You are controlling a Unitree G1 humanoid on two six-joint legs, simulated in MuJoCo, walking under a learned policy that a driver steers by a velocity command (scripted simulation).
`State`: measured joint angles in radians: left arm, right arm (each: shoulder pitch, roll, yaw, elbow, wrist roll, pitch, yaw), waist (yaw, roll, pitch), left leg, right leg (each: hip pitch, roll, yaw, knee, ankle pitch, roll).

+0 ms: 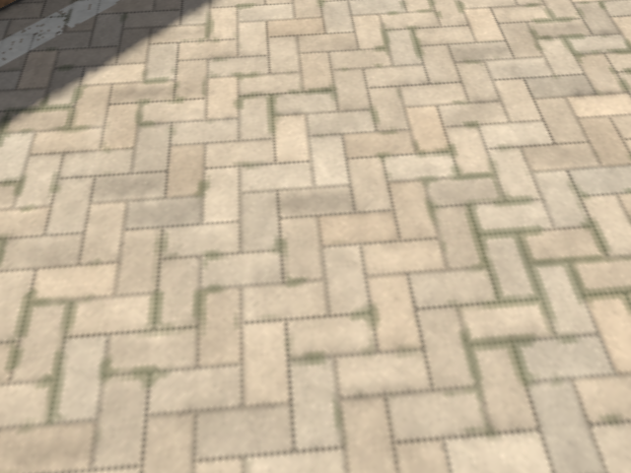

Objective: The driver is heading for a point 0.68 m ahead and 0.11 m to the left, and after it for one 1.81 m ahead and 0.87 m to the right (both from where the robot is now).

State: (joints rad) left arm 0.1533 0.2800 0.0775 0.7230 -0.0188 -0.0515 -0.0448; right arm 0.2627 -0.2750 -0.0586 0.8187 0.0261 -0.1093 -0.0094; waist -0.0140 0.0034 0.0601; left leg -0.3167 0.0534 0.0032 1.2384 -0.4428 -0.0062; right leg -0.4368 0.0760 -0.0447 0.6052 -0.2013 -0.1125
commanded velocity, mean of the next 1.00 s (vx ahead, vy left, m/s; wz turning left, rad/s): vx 0.46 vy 0.00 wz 0.21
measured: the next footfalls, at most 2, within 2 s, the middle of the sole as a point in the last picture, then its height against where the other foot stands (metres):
left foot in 0.46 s outside the picture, level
right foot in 0.92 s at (324, 337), level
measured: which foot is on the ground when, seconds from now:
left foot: up 0.00-0.44, down 0.46-0.94, up 0.96-1.00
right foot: down 0.00-0.48, up 0.50-0.90, down 0.92-1.00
